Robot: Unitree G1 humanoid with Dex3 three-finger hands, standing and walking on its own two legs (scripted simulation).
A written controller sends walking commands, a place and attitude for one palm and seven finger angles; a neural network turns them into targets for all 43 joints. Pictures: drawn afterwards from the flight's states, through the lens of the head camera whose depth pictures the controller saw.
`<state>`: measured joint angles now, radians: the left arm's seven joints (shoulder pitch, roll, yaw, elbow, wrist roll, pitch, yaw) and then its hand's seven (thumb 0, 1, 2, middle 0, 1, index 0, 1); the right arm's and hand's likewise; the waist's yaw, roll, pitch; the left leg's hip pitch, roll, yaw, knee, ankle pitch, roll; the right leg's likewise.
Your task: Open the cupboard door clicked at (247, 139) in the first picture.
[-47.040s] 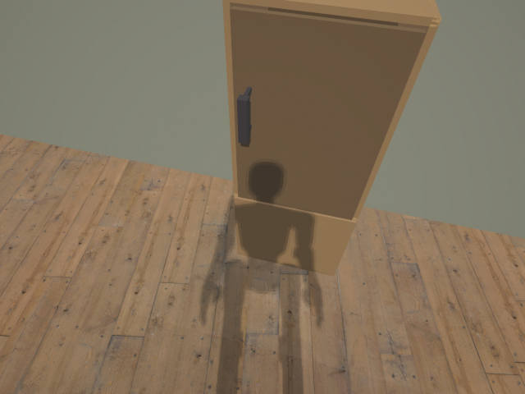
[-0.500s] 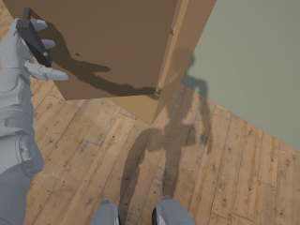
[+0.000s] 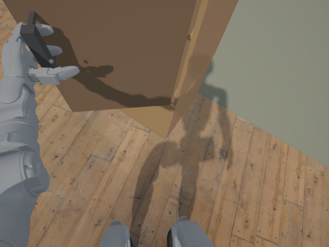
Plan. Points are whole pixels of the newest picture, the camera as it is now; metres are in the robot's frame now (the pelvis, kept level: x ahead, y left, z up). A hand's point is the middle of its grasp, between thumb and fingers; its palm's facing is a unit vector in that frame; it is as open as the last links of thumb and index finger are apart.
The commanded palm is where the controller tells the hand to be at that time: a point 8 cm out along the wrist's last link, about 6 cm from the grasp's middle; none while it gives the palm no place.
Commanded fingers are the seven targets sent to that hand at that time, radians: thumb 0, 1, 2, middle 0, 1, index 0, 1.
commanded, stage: close the thumb around the handle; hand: left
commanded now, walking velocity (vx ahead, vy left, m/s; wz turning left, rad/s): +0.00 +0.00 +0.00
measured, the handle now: (43, 45) +0.58 +0.23 +0.08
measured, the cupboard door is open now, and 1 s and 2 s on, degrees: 41 57 87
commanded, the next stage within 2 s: pull the door open along its arc in 0.40 s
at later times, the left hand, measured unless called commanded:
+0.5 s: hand (49, 63) +0.52 +0.21 +0.09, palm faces +0.04 -1.00 +0.00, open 5.9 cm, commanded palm +0.50 +0.25 +0.08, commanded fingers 0.00 0.90 0.90 -0.40 -1.35 -0.40 -1.35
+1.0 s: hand (60, 97) +0.43 +0.18 +0.09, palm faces +0.10 -0.99 +0.06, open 6.4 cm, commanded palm +0.36 +0.24 +0.08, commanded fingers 0.00 0.90 0.90 -0.40 -1.35 -0.40 -1.35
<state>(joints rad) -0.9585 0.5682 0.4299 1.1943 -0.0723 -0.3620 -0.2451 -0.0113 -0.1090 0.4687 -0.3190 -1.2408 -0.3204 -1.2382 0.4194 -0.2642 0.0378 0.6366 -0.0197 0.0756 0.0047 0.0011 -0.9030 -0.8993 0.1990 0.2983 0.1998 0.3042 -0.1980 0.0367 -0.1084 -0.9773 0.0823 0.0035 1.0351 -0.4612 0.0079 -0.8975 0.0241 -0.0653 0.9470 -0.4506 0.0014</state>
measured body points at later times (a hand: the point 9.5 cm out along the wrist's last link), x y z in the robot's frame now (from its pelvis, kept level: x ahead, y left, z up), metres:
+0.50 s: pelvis +0.00 +0.00 +0.00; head +0.13 +0.03 +0.43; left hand +0.51 +0.26 +0.09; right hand -0.01 -0.26 -0.10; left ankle +0.01 +0.11 -0.67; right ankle -0.01 -0.13 -0.67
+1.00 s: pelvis +0.02 +0.00 +0.02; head +0.09 +0.01 +0.46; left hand +0.42 +0.23 +0.09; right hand +0.07 -0.25 -0.09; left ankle +0.01 +0.11 -0.67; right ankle -0.01 -0.13 -0.67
